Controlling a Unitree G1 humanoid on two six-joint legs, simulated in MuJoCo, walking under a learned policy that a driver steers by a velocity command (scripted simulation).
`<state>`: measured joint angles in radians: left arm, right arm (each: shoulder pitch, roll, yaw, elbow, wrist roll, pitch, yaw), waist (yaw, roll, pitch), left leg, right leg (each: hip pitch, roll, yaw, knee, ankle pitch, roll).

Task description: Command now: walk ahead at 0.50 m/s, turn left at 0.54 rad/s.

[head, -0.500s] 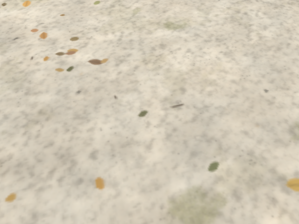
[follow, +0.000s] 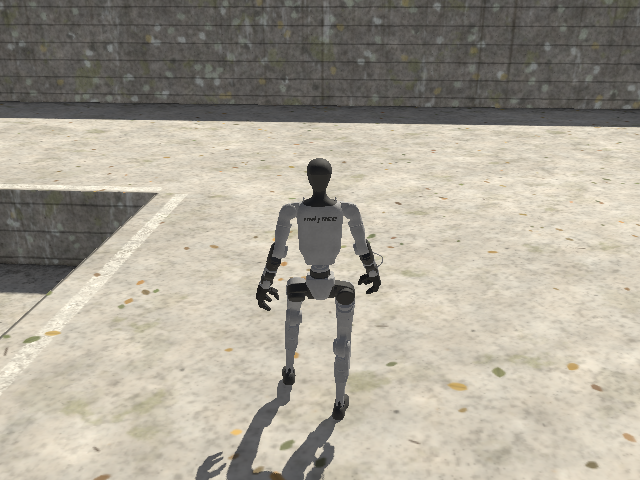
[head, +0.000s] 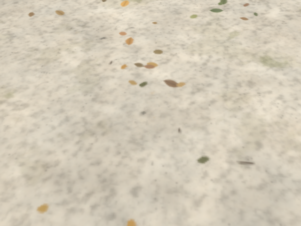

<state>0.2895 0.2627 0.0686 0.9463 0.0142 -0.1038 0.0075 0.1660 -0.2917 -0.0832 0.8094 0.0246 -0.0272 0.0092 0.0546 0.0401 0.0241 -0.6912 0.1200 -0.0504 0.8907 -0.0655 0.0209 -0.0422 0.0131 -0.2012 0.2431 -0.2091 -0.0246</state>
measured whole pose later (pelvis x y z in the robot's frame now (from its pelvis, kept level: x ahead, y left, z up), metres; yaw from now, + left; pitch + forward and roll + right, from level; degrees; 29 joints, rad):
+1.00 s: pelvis +0.58 +0.08 +0.00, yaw +5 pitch +2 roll +0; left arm 0.32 0.27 0.05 0.80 -0.01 -0.07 -0.02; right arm 0.15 -0.29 -0.05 0.70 -0.02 -0.09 -0.01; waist 0.05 0.03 0.03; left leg -0.63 0.08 -0.09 0.89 -0.20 -0.03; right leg -0.20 0.12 0.08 0.33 -0.15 -0.10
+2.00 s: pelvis +0.81 +0.11 -0.01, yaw -6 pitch -1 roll +0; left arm 0.25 0.23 0.03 0.77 0.01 0.00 0.02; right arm 0.16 -0.24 -0.03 0.91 0.00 0.00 -0.02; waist -0.01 -0.01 0.03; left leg -0.27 0.00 -0.01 0.55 -0.26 -0.01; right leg -0.21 0.01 0.04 0.56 -0.34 0.01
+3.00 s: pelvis +1.08 +0.06 -0.03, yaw -5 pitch +1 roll +0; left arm 0.01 0.25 0.05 0.78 -0.02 -0.10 -0.03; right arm 0.43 -0.25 -0.03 1.06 0.02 -0.07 0.00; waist -0.06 0.01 0.05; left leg -0.10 0.02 -0.05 0.92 -0.48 0.02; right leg -0.48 0.01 -0.06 0.60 -0.14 -0.07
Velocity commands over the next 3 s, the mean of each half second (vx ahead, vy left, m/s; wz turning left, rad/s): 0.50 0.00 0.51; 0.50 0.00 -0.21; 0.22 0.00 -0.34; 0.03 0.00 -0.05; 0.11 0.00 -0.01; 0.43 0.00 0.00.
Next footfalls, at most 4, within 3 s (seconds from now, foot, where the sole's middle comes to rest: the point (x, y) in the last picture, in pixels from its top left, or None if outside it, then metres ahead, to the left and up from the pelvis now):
0.20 left None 0.27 0.15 -0.78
0.74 right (161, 196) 0.63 0.02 -0.78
1.22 left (122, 148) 0.88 0.23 -0.78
1.54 right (168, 161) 0.82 -0.01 -0.78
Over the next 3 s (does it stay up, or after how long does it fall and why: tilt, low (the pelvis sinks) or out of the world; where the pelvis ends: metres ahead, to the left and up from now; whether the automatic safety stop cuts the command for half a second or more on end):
stays up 1.08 0.06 -0.03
